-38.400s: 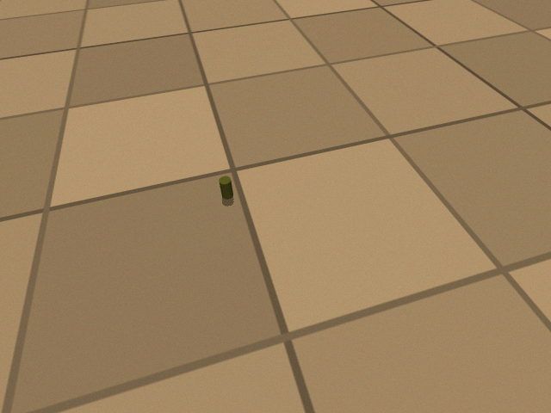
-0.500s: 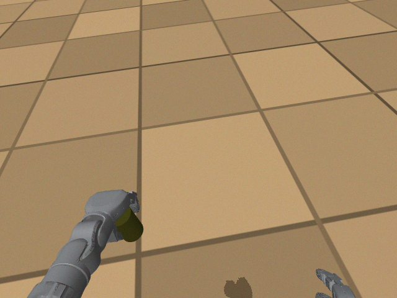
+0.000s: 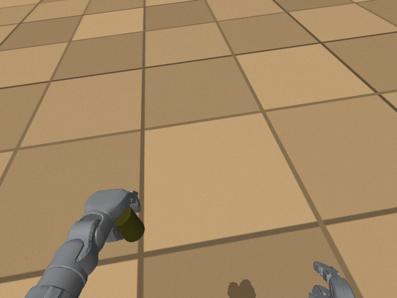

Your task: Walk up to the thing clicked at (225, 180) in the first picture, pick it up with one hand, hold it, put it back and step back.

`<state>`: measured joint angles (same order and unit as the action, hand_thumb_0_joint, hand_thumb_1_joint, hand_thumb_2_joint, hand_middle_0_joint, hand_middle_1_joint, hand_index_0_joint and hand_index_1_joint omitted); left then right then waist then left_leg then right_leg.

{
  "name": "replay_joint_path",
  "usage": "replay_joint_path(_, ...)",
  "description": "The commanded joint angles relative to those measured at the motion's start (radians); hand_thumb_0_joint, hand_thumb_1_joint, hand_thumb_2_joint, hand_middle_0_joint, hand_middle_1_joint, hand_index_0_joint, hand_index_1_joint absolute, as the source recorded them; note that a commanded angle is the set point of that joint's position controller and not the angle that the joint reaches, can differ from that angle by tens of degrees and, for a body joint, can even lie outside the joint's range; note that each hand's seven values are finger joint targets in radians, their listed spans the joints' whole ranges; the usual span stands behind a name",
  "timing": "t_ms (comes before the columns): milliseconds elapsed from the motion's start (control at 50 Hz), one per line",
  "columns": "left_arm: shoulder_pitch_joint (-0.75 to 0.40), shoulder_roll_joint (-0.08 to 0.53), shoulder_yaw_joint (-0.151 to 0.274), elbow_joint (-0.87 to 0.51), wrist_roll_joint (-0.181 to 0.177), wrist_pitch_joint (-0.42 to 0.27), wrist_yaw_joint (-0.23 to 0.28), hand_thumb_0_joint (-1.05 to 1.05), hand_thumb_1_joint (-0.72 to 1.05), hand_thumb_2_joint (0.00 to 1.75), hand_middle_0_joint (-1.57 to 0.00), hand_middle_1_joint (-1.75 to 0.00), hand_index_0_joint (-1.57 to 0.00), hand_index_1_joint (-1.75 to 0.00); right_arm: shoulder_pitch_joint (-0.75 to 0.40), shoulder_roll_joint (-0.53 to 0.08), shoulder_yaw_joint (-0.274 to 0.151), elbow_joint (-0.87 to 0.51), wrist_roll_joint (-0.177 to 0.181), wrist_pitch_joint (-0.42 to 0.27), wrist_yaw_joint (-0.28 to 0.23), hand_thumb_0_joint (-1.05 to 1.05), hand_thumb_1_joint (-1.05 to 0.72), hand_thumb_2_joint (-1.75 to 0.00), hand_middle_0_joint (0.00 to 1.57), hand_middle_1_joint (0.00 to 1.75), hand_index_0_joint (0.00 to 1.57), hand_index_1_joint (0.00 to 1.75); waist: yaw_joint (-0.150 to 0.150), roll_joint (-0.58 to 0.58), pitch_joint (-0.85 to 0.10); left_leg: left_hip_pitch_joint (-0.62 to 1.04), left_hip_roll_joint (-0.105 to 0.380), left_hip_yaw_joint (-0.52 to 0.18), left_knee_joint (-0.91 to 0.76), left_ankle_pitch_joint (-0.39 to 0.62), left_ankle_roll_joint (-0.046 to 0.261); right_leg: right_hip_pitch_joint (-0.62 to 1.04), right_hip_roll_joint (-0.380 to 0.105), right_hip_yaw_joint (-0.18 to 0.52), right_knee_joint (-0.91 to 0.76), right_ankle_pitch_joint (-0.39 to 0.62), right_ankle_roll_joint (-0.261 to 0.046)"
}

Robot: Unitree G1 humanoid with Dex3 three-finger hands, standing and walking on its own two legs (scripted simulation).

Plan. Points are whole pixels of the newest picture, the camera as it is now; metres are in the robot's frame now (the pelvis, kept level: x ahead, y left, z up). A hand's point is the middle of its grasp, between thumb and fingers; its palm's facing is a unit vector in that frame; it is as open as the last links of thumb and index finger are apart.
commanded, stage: hold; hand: left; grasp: from above
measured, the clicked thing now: (126, 222) +0.31 +0.21 -0.06
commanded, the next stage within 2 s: crouch in 0.36 s
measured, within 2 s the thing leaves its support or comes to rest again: neither
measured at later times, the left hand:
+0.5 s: hand (117, 218) +0.31 +0.22 -0.03, palm faces -0.43 -0.06 -0.90, open 8.7 cm
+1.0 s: hand (136, 235) +0.33 +0.22 -0.18, palm faces -0.42 +0.03 -0.91, open 8.7 cm
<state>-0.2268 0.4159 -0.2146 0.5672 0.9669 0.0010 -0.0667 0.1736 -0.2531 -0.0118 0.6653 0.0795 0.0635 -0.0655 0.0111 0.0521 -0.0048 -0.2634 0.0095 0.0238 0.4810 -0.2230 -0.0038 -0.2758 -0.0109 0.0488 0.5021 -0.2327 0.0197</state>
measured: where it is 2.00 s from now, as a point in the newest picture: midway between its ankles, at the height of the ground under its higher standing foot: outside the picture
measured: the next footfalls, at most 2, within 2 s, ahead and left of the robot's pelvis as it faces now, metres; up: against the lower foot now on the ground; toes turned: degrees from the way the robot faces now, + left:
none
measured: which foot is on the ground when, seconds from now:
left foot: down 0.00-1.00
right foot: down 0.00-1.00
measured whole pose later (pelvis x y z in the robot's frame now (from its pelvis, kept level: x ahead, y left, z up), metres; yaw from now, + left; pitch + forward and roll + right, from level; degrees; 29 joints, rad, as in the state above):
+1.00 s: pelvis -0.02 +0.00 -0.07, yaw +1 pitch +17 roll -1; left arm -0.52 0.35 -0.18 1.11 1.16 -0.05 0.32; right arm 0.22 -0.27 -0.07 0.70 0.01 0.05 0.00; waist -0.07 0.01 -0.12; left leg -0.93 0.02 -0.02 1.06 -0.43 -0.01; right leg -0.91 0.00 0.01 1.04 -0.43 0.02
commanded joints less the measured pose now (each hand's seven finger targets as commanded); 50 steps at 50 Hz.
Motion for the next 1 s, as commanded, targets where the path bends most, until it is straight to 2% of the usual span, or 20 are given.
replay_joint_path(0, -0.345, 0.204, 0.107, -0.195, -0.003, 0.001, 0.044, 0.00, 0.46, 0.73, -0.83, -0.81, -0.87, -0.77, -0.095, -0.118, -0.046, -0.139, -0.005, -0.045, -0.013, 0.00, -0.91, -0.91, 0.20, 0.30, 0.20, 0.30, 0.003, -0.029, -0.240, 0.128, -0.019, 0.008, -0.063, 0.151, 0.015, 0.048, 0.043, -0.035, -0.082, 0.121, -0.028)
replay_joint_path(40, -0.333, 0.182, 0.084, -0.164, 0.001, 0.004, 0.041, 0.00, 0.45, 0.72, -0.82, -0.80, -0.86, -0.76, -0.091, -0.116, -0.048, -0.134, -0.005, -0.043, -0.012, 0.00, -0.92, -0.91, 0.20, 0.30, 0.20, 0.30, -0.005, -0.039, -0.232, 0.128, -0.020, 0.010, -0.061, 0.157, 0.017, 0.041, 0.042, -0.035, -0.084, 0.129, -0.027)
replay_joint_path(80, -0.329, 0.190, 0.093, -0.158, -0.002, 0.005, 0.046, 0.00, 0.45, 0.73, -0.82, -0.81, -0.85, -0.77, -0.091, -0.118, -0.046, -0.133, -0.004, -0.041, -0.011, 0.00, -0.91, -0.91, 0.20, 0.30, 0.20, 0.30, 0.006, -0.037, -0.223, 0.121, -0.021, 0.009, -0.067, 0.153, 0.016, 0.046, 0.041, -0.036, -0.088, 0.123, -0.028)
replay_joint_path(140, -0.314, 0.173, 0.076, -0.150, 0.001, 0.006, 0.044, 0.00, 0.46, 0.72, -0.82, -0.81, -0.86, -0.78, -0.094, -0.115, -0.048, -0.139, -0.003, -0.039, -0.009, 0.00, -0.91, -0.91, 0.20, 0.30, 0.20, 0.30, -0.004, -0.055, -0.225, 0.128, -0.023, 0.012, -0.066, 0.154, 0.019, 0.046, 0.039, -0.036, -0.092, 0.128, -0.026)
replay_joint_path(180, -0.334, 0.203, 0.104, -0.166, 0.002, 0.003, 0.048, 0.00, 0.47, 0.73, -0.84, -0.80, -0.88, -0.77, -0.095, -0.116, -0.048, -0.138, -0.003, -0.037, -0.009, 0.00, -0.91, -0.91, 0.20, 0.30, 0.20, 0.30, 0.007, -0.034, -0.240, 0.131, -0.023, 0.011, -0.065, 0.169, 0.017, 0.058, 0.039, -0.036, -0.089, 0.139, -0.027)
replay_joint_path(260, -0.356, 0.212, 0.116, -0.154, 0.014, 0.000, 0.058, 0.00, 0.46, 0.73, -0.83, -0.81, -0.87, -0.77, -0.085, -0.116, -0.050, -0.135, -0.004, -0.033, -0.009, 0.00, -0.92, -0.91, 0.20, 0.30, 0.20, 0.30, 0.008, -0.033, -0.247, 0.135, -0.025, 0.014, -0.062, 0.181, 0.017, 0.066, 0.039, -0.035, -0.087, 0.152, -0.028)
replay_joint_path(320, -0.329, 0.191, 0.103, -0.133, 0.004, 0.002, 0.056, 0.00, 0.49, 0.74, -0.85, -0.83, -0.89, -0.79, -0.082, -0.116, -0.053, -0.128, -0.005, -0.032, -0.009, 0.00, -0.91, -0.91, 0.20, 0.30, 0.20, 0.30, 0.006, -0.043, -0.244, 0.131, -0.023, 0.012, -0.059, 0.199, 0.017, 0.068, 0.041, -0.039, -0.086, 0.167, -0.027)
replay_joint_path(340, -0.330, 0.163, 0.073, -0.148, 0.008, 0.002, 0.054, 0.00, 0.49, 0.74, -0.85, -0.82, -0.89, -0.78, -0.081, -0.115, -0.054, -0.133, -0.005, -0.032, -0.007, 0.00, -0.91, -0.91, 0.20, 0.30, 0.20, 0.30, -0.005, -0.037, -0.241, 0.137, -0.024, 0.015, -0.058, 0.198, 0.017, 0.058, 0.039, -0.036, -0.085, 0.172, -0.027)
replay_joint_path(380, -0.328, 0.191, 0.101, -0.144, 0.010, 0.003, 0.058, 0.00, 0.49, 0.73, -0.85, -0.82, -0.89, -0.78, -0.084, -0.117, -0.056, -0.135, -0.004, -0.030, -0.009, 0.00, -0.91, -0.91, 0.20, 0.30, 0.20, 0.30, 0.010, -0.036, -0.240, 0.133, -0.027, 0.014, -0.060, 0.191, 0.016, 0.062, 0.037, -0.037, -0.093, 0.161, -0.027)
replay_joint_path(440, -0.314, 0.181, 0.090, -0.168, 0.006, 0.005, 0.052, 0.00, 0.56, 0.67, -0.87, -0.85, -0.94, -0.78, -0.089, -0.114, -0.056, -0.140, -0.002, -0.029, -0.006, 0.00, -0.93, -0.92, 0.20, 0.30, 0.20, 0.30, 0.007, -0.042, -0.250, 0.137, -0.029, 0.018, -0.060, 0.196, 0.018, 0.075, 0.034, -0.035, -0.093, 0.172, -0.025)
replay_joint_path(460, -0.303, 0.171, 0.079, -0.166, 0.010, 0.006, 0.052, 0.00, 0.48, 0.68, -0.79, -0.80, -0.86, -0.75, -0.087, -0.114, -0.056, -0.140, -0.002, -0.027, -0.006, 0.00, -0.89, -0.90, 0.20, 0.30, 0.20, 0.30, 0.007, -0.045, -0.244, 0.137, -0.028, 0.016, -0.057, 0.209, 0.017, 0.072, 0.035, -0.037, -0.091, 0.183, -0.025)
replay_joint_path(520, -0.282, 0.180, 0.102, -0.145, 0.012, 0.001, 0.067, 0.00, 0.49, 0.68, -0.84, -0.78, -0.88, -0.73, -0.074, -0.116, -0.058, -0.136, -0.002, -0.021, -0.005, 0.00, -0.90, -0.90, 0.20, 0.30, 0.20, 0.30, 0.006, -0.054, -0.228, 0.123, -0.024, 0.014, -0.056, 0.211, 0.018, 0.069, 0.040, -0.044, -0.084, 0.184, -0.027)
replay_joint_path(560, -0.277, 0.142, 0.065, -0.113, 0.031, -0.005, 0.082, 0.00, 0.51, 0.69, -0.85, -0.77, -0.89, -0.73, -0.072, -0.114, -0.057, -0.136, -0.003, -0.019, -0.003, 0.00, -0.90, -0.90, 0.20, 0.30, 0.20, 0.30, -0.011, -0.074, -0.204, 0.108, -0.026, 0.015, -0.050, 0.198, 0.018, 0.042, 0.038, -0.041, -0.080, 0.176, -0.027)
replay_joint_path(640, -0.299, 0.139, 0.085, -0.023, 0.053, -0.025, 0.155, 0.00, 0.47, 0.67, -0.84, -0.75, -0.87, -0.71, -0.045, -0.119, -0.063, -0.117, -0.014, -0.012, 0.004, 0.00, -0.90, -0.90, 0.20, 0.30, 0.20, 0.30, -0.027, -0.085, -0.175, 0.063, -0.026, 0.011, -0.023, 0.155, 0.015, -0.018, 0.037, -0.043, -0.059, 0.133, -0.029)
replay_joint_path(720, -0.380, 0.114, 0.063, 0.107, 0.087, -0.032, 0.240, 0.00, 0.48, 0.65, -0.84, -0.74, -0.88, -0.70, -0.008, -0.125, -0.074, -0.081, -0.029, -0.010, 0.017, 0.00, -0.90, -0.90, 0.20, 0.30, 0.20, 0.30, -0.053, -0.089, -0.203, -0.012, -0.030, 0.010, 0.061, 0.126, 0.014, -0.094, 0.032, -0.040, 0.012, 0.118, -0.026)
replay_joint_path(840, -0.548, 0.067, 0.053, 0.291, 0.160, -0.056, 0.368, 0.00, 0.60, 0.66, -0.91, -0.79, -0.97, -0.74, 0.076, -0.136, -0.103, -0.033, -0.063, -0.034, 0.042, 0.00, -0.91, -0.90, 0.20, 0.30, 0.20, 0.30, -0.094, -0.034, -0.364, -0.258, -0.021, 0.003, 0.364, 0.096, 0.004, -0.374, 0.036, -0.044, 0.293, 0.095, -0.039)
replay_joint_path(880, -0.595, 0.095, 0.075, 0.345, 0.189, -0.057, 0.411, 0.00, 0.64, 0.66, -0.94, -0.81, -1.00, -0.75, 0.091, -0.146, -0.112, -0.035, -0.071, -0.039, 0.048, 0.00, -0.91, -0.90, 0.20, 0.30, 0.20, 0.30, -0.093, -0.027, -0.415, -0.371, -0.022, 0.005, 0.463, 0.069, 0.007, -0.463, 0.038, -0.044, 0.374, 0.071, -0.039)
replay_joint_path(920, -0.602, 0.070, 0.076, 0.427, 0.193, -0.047, 0.438, 0.00, 0.67, 0.67, -0.96, -0.83, -1.02, -0.77, 0.107, -0.151, -0.115, -0.034, -0.078, -0.046, 0.053, 0.00, -0.91, -0.90, 0.20, 0.30, 0.20, 0.30, -0.102, -0.025, -0.440, -0.482, -0.024, -0.003, 0.530, 0.026, 0.009, -0.540, 0.041, -0.054, 0.448, 0.033, -0.041)
replay_joint_path(940, -0.622, 0.111, 0.099, 0.437, 0.200, -0.045, 0.451, 0.00, 0.68, 0.70, -0.98, -0.81, -1.04, -0.76, 0.111, -0.158, -0.119, -0.033, -0.082, -0.050, 0.052, 0.00, -0.91, -0.90, 0.20, 0.30, 0.20, 0.30, -0.088, -0.014, -0.468, -0.520, -0.024, -0.006, 0.564, -0.001, 0.008, -0.583, 0.042, -0.057, 0.484, 0.004, -0.044)
replay_joint_path(980, -0.646, 0.108, 0.102, 0.496, 0.206, -0.038, 0.464, 0.00, 0.70, 0.69, -1.00, -0.79, -1.05, -0.74, 0.123, -0.159, -0.120, -0.027, -0.090, -0.056, 0.052, 0.00, -0.91, -0.90, 0.20, 0.30, 0.20, 0.30, -0.103, 0.008, -0.515, -0.597, -0.022, -0.017, 0.627, -0.034, 0.007, -0.665, 0.044, -0.067, 0.563, -0.030, -0.049)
